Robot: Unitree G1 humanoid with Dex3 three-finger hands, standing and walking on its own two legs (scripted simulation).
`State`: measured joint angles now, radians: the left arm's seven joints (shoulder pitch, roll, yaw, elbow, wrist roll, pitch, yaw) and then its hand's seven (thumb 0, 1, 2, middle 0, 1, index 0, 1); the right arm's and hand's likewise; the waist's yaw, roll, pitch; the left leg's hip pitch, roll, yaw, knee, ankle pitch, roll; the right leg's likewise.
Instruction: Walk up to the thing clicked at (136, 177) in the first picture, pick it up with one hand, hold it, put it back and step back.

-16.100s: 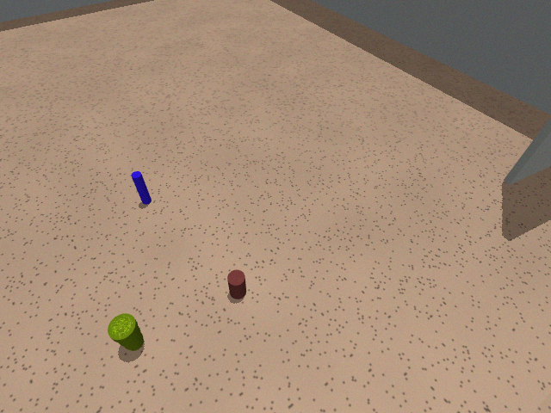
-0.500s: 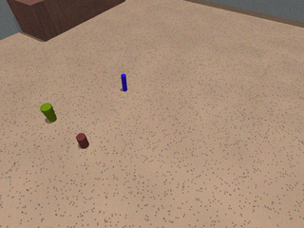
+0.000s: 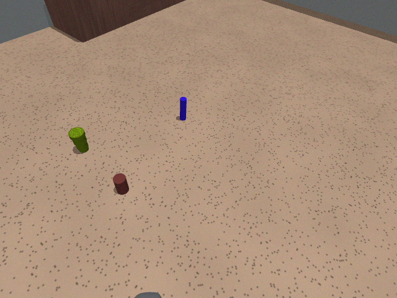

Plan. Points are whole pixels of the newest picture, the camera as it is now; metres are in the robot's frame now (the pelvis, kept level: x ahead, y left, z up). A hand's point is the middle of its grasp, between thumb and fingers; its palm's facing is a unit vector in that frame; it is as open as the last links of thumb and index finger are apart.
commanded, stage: walk up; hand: left
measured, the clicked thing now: (183, 109) +1.36 +0.14 -0.67
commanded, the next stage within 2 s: none
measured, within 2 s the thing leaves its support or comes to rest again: neither
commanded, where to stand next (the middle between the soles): +1.01 -0.06 m, yaw -1 degrees
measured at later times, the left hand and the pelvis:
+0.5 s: hand (113, 205) +0.34 +0.23 -0.10, palm faces -0.02 -0.92 -0.40, open 7.4 cm; pelvis +0.22 -0.04 +0.01, yaw -1 degrees
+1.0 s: hand (124, 159) +0.51 +0.25 -0.14, palm faces -0.08 -0.94 -0.34, open 7.4 cm; pelvis +0.46 -0.02 +0.01, yaw -2 degrees
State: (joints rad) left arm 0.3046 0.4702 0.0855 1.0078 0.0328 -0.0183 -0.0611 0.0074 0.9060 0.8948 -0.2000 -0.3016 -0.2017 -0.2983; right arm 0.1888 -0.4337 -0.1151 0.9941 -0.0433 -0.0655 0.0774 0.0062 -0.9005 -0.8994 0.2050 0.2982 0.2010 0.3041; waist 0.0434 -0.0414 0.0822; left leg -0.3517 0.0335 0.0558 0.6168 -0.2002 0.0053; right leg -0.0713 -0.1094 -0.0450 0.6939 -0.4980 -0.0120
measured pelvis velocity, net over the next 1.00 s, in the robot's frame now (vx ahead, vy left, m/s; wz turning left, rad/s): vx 0.46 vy -0.02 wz -0.04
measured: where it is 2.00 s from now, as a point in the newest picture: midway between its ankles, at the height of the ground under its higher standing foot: (211, 179)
